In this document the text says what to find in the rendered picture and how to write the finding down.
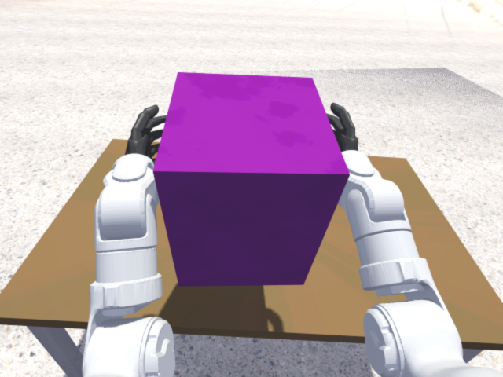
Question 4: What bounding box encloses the left robot hand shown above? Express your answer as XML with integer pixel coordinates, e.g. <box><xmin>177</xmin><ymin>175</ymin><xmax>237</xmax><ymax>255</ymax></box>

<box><xmin>125</xmin><ymin>105</ymin><xmax>167</xmax><ymax>165</ymax></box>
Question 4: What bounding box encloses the carton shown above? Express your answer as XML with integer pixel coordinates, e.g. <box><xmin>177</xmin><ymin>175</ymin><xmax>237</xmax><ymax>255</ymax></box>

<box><xmin>153</xmin><ymin>72</ymin><xmax>350</xmax><ymax>287</ymax></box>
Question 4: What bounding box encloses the left robot forearm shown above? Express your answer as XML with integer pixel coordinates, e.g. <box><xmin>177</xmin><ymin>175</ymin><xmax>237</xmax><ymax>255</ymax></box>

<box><xmin>83</xmin><ymin>154</ymin><xmax>163</xmax><ymax>369</ymax></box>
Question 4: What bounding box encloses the robot left upper arm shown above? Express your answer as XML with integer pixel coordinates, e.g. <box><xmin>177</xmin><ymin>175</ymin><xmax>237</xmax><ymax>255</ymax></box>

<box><xmin>83</xmin><ymin>317</ymin><xmax>175</xmax><ymax>377</ymax></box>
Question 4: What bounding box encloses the robot right upper arm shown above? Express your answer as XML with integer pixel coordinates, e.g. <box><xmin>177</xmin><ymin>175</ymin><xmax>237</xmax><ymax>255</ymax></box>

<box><xmin>363</xmin><ymin>298</ymin><xmax>503</xmax><ymax>377</ymax></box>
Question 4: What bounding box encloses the right robot hand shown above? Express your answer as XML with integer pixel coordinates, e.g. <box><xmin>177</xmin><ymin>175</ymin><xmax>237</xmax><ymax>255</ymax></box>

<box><xmin>326</xmin><ymin>103</ymin><xmax>358</xmax><ymax>152</ymax></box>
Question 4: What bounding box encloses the right robot forearm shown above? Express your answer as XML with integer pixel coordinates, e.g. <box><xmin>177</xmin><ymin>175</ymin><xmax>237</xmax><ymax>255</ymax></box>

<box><xmin>338</xmin><ymin>150</ymin><xmax>463</xmax><ymax>357</ymax></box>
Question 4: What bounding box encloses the table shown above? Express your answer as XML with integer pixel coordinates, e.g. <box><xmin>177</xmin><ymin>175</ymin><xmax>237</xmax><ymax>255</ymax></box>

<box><xmin>0</xmin><ymin>139</ymin><xmax>503</xmax><ymax>377</ymax></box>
